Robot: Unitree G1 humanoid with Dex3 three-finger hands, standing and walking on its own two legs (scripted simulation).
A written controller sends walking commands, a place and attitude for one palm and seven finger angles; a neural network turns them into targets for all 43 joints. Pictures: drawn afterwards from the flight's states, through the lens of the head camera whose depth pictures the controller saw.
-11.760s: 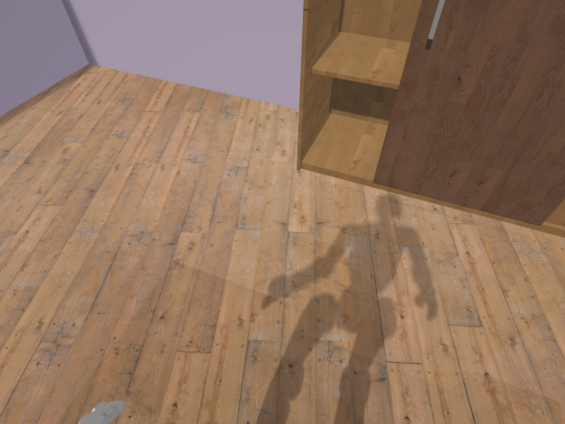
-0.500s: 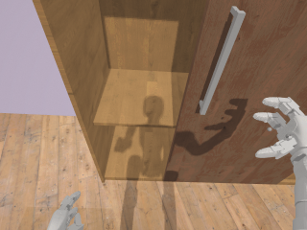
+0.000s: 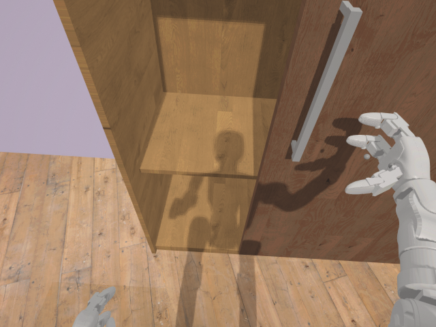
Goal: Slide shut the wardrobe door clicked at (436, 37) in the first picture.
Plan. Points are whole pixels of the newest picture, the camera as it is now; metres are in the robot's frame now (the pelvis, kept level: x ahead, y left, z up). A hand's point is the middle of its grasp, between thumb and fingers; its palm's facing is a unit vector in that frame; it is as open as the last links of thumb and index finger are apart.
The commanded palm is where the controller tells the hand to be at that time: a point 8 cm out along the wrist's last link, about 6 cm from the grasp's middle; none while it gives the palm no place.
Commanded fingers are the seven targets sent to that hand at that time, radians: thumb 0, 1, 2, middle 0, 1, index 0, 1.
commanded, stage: move the hooked fingers beside the handle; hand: right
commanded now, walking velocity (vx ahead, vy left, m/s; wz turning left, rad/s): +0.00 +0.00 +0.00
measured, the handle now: (315, 96) +0.51 -0.14 +0.18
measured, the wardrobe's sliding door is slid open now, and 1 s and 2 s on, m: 0.39 0.39 0.39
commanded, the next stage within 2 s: feel for the door with the fingertips in 1.30 s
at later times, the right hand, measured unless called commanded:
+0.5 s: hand (341, 133) +0.46 -0.19 +0.14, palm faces -0.03 +1.00 -0.03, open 14.0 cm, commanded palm +0.44 -0.24 +0.13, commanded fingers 0.00 0.50 -0.30 0.30 1.20 0.30 1.20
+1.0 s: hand (339, 135) +0.46 -0.19 +0.13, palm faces -0.03 +1.00 -0.02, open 14.0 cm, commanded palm +0.44 -0.24 +0.13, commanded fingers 0.00 0.50 -0.30 0.30 1.20 0.30 1.20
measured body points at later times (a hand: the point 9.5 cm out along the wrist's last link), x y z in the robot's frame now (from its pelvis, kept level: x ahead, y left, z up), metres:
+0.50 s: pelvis +0.00 -0.01 -0.01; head +0.04 +0.00 +0.44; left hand +0.04 +0.26 -0.12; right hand +0.45 -0.24 +0.14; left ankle +0.01 +0.13 -0.73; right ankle -0.02 -0.13 -0.73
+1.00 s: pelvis +0.00 -0.01 -0.01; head +0.05 -0.01 +0.44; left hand +0.04 +0.26 -0.12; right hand +0.46 -0.24 +0.13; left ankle +0.01 +0.13 -0.73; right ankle -0.02 -0.13 -0.73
